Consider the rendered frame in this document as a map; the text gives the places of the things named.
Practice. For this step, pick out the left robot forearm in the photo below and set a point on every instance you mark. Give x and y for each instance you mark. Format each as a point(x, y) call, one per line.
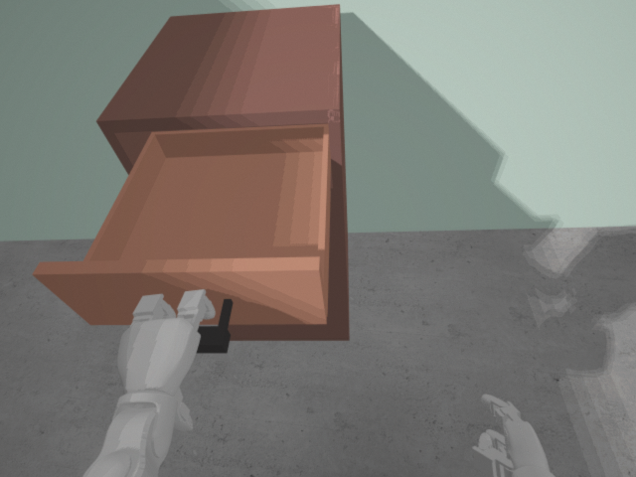
point(139, 437)

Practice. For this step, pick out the handle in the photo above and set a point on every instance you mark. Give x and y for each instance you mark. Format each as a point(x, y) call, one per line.
point(215, 339)

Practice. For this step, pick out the drawer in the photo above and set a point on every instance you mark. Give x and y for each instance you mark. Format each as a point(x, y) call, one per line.
point(243, 213)

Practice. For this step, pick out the left robot hand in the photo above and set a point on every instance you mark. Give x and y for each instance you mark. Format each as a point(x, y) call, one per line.
point(157, 350)

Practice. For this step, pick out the cabinet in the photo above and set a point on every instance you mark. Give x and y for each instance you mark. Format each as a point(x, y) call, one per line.
point(257, 68)

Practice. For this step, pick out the right robot hand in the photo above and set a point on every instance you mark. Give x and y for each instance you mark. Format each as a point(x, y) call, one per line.
point(498, 455)

